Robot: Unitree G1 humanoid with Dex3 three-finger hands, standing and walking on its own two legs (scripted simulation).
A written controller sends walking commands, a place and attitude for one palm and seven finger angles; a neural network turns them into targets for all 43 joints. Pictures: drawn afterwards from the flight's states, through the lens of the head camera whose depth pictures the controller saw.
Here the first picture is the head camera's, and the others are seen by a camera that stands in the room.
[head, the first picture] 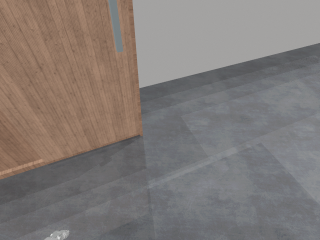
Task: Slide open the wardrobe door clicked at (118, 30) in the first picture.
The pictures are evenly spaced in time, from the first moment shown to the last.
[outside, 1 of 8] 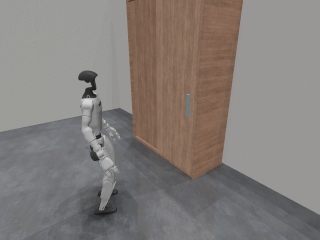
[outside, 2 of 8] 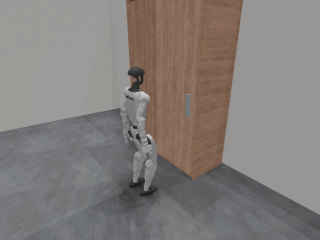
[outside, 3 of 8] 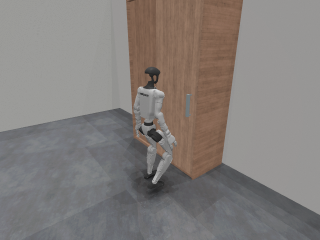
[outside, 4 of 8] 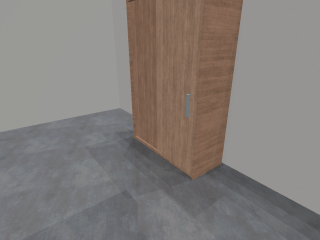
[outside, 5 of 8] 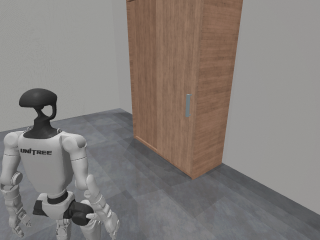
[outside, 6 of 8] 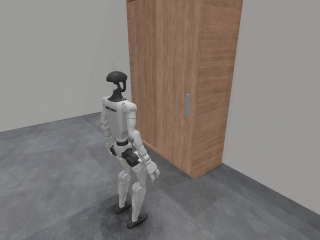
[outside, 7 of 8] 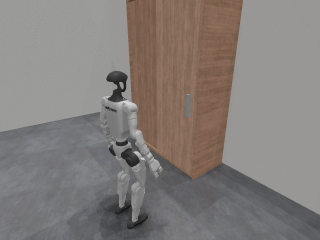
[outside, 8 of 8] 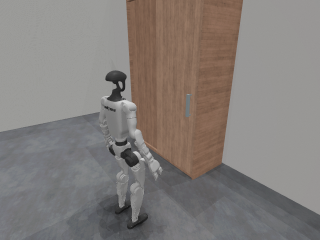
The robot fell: no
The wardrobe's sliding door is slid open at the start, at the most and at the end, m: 0.00 0.00 0.00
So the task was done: no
